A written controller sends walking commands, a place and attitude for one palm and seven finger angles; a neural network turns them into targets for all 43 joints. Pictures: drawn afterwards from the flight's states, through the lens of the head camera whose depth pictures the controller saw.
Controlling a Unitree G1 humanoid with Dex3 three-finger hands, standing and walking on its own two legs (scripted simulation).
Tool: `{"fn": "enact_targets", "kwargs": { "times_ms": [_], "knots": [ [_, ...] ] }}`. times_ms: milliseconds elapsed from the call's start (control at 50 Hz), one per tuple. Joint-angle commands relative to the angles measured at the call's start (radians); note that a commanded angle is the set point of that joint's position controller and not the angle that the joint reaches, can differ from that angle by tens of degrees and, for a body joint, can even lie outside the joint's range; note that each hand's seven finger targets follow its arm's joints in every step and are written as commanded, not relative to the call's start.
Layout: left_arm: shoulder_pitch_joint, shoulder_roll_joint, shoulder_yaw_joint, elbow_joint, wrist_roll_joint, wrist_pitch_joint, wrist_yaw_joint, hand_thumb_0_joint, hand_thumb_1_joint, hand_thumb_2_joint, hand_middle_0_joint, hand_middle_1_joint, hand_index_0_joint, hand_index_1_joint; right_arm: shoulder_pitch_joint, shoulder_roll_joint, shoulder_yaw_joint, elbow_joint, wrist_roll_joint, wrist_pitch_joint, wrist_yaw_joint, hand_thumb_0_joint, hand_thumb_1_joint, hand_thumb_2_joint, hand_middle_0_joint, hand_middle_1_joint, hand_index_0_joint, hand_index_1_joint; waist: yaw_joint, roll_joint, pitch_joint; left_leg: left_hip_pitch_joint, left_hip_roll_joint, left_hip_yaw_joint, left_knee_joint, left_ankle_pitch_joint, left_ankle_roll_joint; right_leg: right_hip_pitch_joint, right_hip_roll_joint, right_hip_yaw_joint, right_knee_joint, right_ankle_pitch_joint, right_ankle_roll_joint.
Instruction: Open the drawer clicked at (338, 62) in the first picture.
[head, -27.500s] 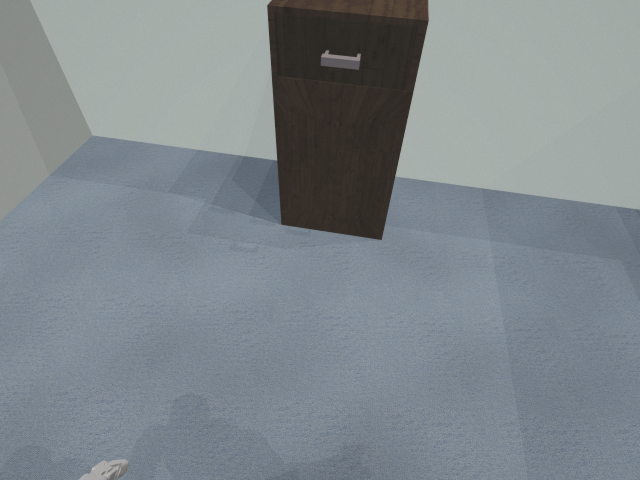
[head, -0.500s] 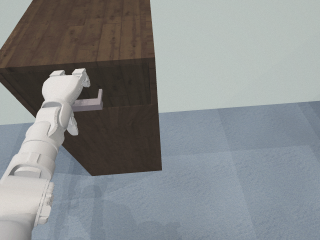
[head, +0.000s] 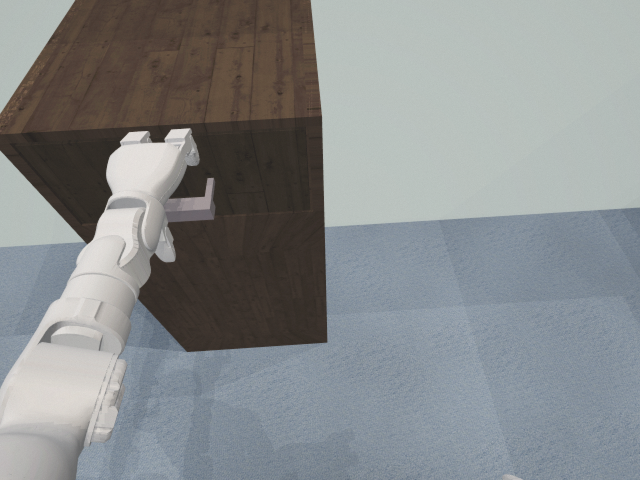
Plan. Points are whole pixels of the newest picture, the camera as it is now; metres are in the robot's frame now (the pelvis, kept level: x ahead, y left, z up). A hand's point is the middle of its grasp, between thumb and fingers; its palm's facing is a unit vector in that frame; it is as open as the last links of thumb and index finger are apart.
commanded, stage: re-aim the fingers above the handle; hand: left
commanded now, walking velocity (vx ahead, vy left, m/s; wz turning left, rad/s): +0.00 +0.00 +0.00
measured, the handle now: (178, 198) +0.51 +0.22 +0.02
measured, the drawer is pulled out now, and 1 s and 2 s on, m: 0.00 0.00 0.00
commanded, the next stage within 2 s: lower the fingers behind the handle in 1.06 s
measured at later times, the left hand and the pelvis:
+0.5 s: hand (167, 185) +0.47 +0.20 +0.09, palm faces +0.09 -0.02 -1.00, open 13.8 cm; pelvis +0.00 -0.01 +0.00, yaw +0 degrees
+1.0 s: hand (138, 191) +0.45 +0.23 +0.10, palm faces +0.09 +0.03 -1.00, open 13.8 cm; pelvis -0.01 -0.01 +0.00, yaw +1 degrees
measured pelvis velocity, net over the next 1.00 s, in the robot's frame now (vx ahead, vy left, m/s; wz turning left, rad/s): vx -0.01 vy -0.01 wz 0.02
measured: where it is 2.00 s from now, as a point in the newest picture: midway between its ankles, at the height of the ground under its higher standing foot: outside the picture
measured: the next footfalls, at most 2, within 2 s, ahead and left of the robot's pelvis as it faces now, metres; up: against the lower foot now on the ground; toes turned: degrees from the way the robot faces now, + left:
none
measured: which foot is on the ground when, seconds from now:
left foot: down 0.00-1.00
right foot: down 0.00-1.00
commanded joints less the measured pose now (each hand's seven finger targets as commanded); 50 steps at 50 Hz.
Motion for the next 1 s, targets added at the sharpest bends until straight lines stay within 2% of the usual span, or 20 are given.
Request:
{"fn": "enact_targets", "kwargs": {
  "times_ms": [0,40,80,120,140,180,260,320,360,400,480,520,580,680,740,780,800,860,900,980],
  "knots": [
    [-0.401,0.4,0.172,-0.179,0.009,0.028,0.052,0.0,-0.5,0.3,-0.3,-1.2,-0.3,-1.2,0.069,-0.151,-0.042,-0.084,-0.006,-0.02,-0.014,0.0,-0.9,-0.9,0.2,0.3,0.2,0.3,0.046,-0.016,-0.417,0.13,-0.013,-0.026,-0.038,0.521,-0.008,0.298,0.036,-0.004,0.005,0.38,-0.034],
    [-0.367,0.348,0.132,-0.18,-0.002,0.037,0.037,0.0,-0.5,0.3,-0.3,-1.2,-0.3,-1.2,0.066,-0.149,-0.045,-0.095,-0.001,-0.02,-0.014,0.0,-0.9,-0.9,0.2,0.3,0.2,0.3,0.037,-0.031,-0.409,0.13,-0.014,-0.017,-0.04,0.502,-0.004,0.303,0.037,-0.003,-0.005,0.388,-0.031],
    [-0.371,0.286,0.079,-0.18,-0.016,0.038,0.013,0.0,-0.5,0.3,-0.3,-1.2,-0.3,-1.2,0.069,-0.154,-0.05,-0.096,0.004,-0.021,-0.014,0.0,-0.9,-0.9,0.2,0.3,0.2,0.3,0.009,-0.055,-0.396,0.141,-0.011,-0.019,-0.04,0.487,0.002,0.289,0.037,-0.003,-0.021,0.377,-0.028],
    [-0.356,0.271,0.06,-0.194,-0.03,0.031,-0.015,0.0,-0.5,0.3,-0.3,-1.2,-0.3,-1.2,0.078,-0.16,-0.056,-0.09,0.007,-0.021,-0.018,0.0,-0.9,-0.9,0.2,0.3,0.2,0.3,-0.001,-0.071,-0.383,0.16,-0.011,-0.022,-0.039,0.47,0.007,0.272,0.04,-0.003,-0.03,0.368,-0.025],
    [-0.392,0.221,0.009,-0.219,-0.037,0.022,-0.031,0.0,-0.5,0.3,-0.3,-1.2,-0.3,-1.2,0.078,-0.16,-0.057,-0.088,0.006,-0.022,-0.02,0.0,-0.9,-0.9,0.2,0.3,0.2,0.3,-0.02,-0.062,-0.366,0.176,-0.012,-0.023,-0.038,0.462,0.009,0.248,0.039,-0.003,-0.039,0.36,-0.023],
    [-0.443,0.182,-0.031,-0.284,-0.055,-0.012,-0.058,0.0,-0.5,0.3,-0.3,-1.2,-0.3,-1.2,0.086,-0.158,-0.062,-0.084,0.005,-0.025,-0.024,0.0,-0.9,-0.9,0.2,0.3,0.2,0.3,-0.04,-0.054,-0.369,0.212,-0.012,-0.033,-0.033,0.47,0.012,0.23,0.039,-0.001,-0.049,0.349,-0.024],
    [-0.469,0.212,0.0,-0.358,-0.056,-0.075,-0.054,0.0,-0.5,0.3,-0.3,-1.2,-0.3,-1.2,0.097,-0.147,-0.068,-0.067,-0.003,-0.025,-0.029,0.0,-0.9,-0.9,0.2,0.3,0.2,0.3,-0.023,0.036,-0.398,0.276,-0.013,-0.054,-0.011,0.558,-0.002,0.188,0.044,-0.004,-0.029,0.344,-0.032],
    [-0.49,0.277,0.071,-0.343,-0.04,-0.087,0.003,0.0,-0.5,0.3,-0.3,-1.2,-0.3,-1.2,0.101,-0.142,-0.064,-0.053,-0.005,-0.024,-0.02,0.0,-0.9,-0.9,0.2,0.3,0.2,0.3,-0.002,0.061,-0.395,0.249,-0.014,-0.061,-0.001,0.587,-0.017,0.182,0.046,-0.011,-0.006,0.345,-0.039],
    [-0.481,0.316,0.118,-0.279,-0.023,-0.06,0.052,0.0,-0.5,0.3,-0.3,-1.2,-0.3,-1.2,0.094,-0.139,-0.055,-0.046,-0.007,-0.023,-0.013,0.0,-0.9,-0.9,0.2,0.3,0.2,0.3,0.013,0.047,-0.379,0.192,-0.017,-0.056,-0.011,0.556,-0.022,0.199,0.046,-0.015,0.005,0.343,-0.042],
    [-0.456,0.403,0.196,-0.237,-0.006,-0.02,0.094,0.0,-0.5,0.3,-0.3,-1.2,-0.3,-1.2,0.079,-0.142,-0.048,-0.046,-0.01,-0.021,-0.008,0.0,-0.9,-0.9,0.2,0.3,0.2,0.3,0.043,0.026,-0.415,0.134,-0.022,-0.042,-0.018,0.538,-0.021,0.267,0.041,-0.008,0.021,0.379,-0.042],
    [-0.322,0.363,0.167,-0.153,-0.002,0.083,0.089,0.0,-0.5,0.3,-0.3,-1.2,-0.3,-1.2,0.045,-0.145,-0.044,-0.073,-0.006,-0.013,0.004,0.0,-0.9,-0.9,0.2,0.3,0.2,0.3,0.066,-0.032,-0.453,0.094,-0.023,-0.006,-0.033,0.546,-0.012,0.374,0.034,0.0,0.015,0.468,-0.035],
    [-0.254,0.349,0.14,-0.137,-0.015,0.116,0.044,0.0,-0.5,0.3,-0.3,-1.2,-0.3,-1.2,0.037,-0.155,-0.042,-0.092,0.006,-0.003,0.002,0.0,-0.9,-0.9,0.2,0.3,0.2,0.3,0.064,-0.101,-0.422,0.071,-0.022,0.005,-0.052,0.488,-0.005,0.399,0.033,0.001,-0.004,0.472,-0.025],
    [-0.285,0.309,0.082,-0.176,-0.036,0.113,-0.025,0.0,-0.5,0.3,-0.3,-1.2,-0.3,-1.2,0.016,-0.167,-0.044,-0.114,0.018,0.002,-0.016,0.0,-0.9,-0.9,0.2,0.3,0.2,0.3,0.022,-0.142,-0.373,0.074,-0.023,0.007,-0.072,0.401,0.012,0.391,0.029,0.01,-0.042,0.42,-0.017],
    [-0.368,0.229,0.004,-0.397,-0.07,-0.028,-0.099,0.0,-0.5,0.3,-0.3,-1.2,-0.3,-1.2,0.026,-0.154,-0.055,-0.121,0.011,-0.016,-0.042,0.0,-0.9,-0.9,0.2,0.3,0.2,0.3,-0.018,-0.069,-0.36,0.188,-0.028,-0.017,-0.059,0.392,0.027,0.319,0.03,0.02,-0.069,0.369,-0.018],
    [-0.426,0.271,0.042,-0.37,-0.056,-0.093,-0.068,0.0,-0.5,0.3,-0.3,-1.2,-0.3,-1.2,0.049,-0.143,-0.053,-0.085,0.004,-0.026,-0.049,0.0,-0.9,-0.9,0.2,0.3,0.2,0.3,-0.02,-0.013,-0.308,0.179,-0.031,-0.03,-0.047,0.352,0.019,0.245,0.028,0.017,-0.06,0.3,-0.025],
    [-0.497,0.355,0.105,-0.362,-0.04,-0.111,-0.02,0.0,-0.5,0.3,-0.3,-1.2,-0.3,-1.2,0.06,-0.147,-0.05,-0.068,0.002,-0.03,-0.048,0.0,-0.9,-0.9,0.2,0.3,0.2,0.3,-0.014,0.022,-0.313,0.158,-0.034,-0.037,-0.044,0.338,0.009,0.23,0.03,0.018,-0.048,0.268,-0.033],
    [-0.507,0.347,0.106,-0.351,-0.03,-0.112,0.008,0.0,-0.5,0.3,-0.3,-1.2,-0.3,-1.2,0.064,-0.138,-0.05,-0.063,0.0,-0.036,-0.043,0.0,-0.9,-0.9,0.2,0.3,0.2,0.3,-0.009,0.032,-0.336,0.152,-0.036,-0.036,-0.039,0.339,0.007,0.231,0.028,0.017,-0.037,0.266,-0.033],
    [-0.487,0.383,0.154,-0.279,-0.012,-0.076,0.08,0.0,-0.5,0.3,-0.3,-1.2,-0.3,-1.2,0.058,-0.133,-0.046,-0.056,-0.001,-0.043,-0.031,0.0,-0.9,-0.9,0.2,0.3,0.2,0.3,0.011,0.061,-0.363,0.123,-0.038,-0.033,-0.035,0.358,-0.006,0.237,0.032,0.007,-0.014,0.276,-0.039],
    [-0.465,0.39,0.16,-0.21,-0.007,-0.029,0.098,0.0,-0.5,0.3,-0.3,-1.2,-0.3,-1.2,0.06,-0.138,-0.044,-0.053,-0.003,-0.042,-0.021,0.0,-0.9,-0.9,0.2,0.3,0.2,0.3,0.021,0.037,-0.39,0.103,-0.035,-0.029,-0.034,0.384,-0.01,0.263,0.032,0.004,-0.001,0.306,-0.037],
    [-0.404,0.265,0.051,-0.07,-0.015,0.07,0.047,0.0,-0.5,0.3,-0.3,-1.2,-0.3,-1.2,0.063,-0.156,-0.049,-0.062,0.005,-0.033,-0.008,0.0,-0.9,-0.9,0.2,0.3,0.2,0.3,-0.001,-0.04,-0.379,0.108,-0.021,-0.016,-0.045,0.393,-0.007,0.257,0.035,-0.007,-0.02,0.317,-0.031]
  ]
}}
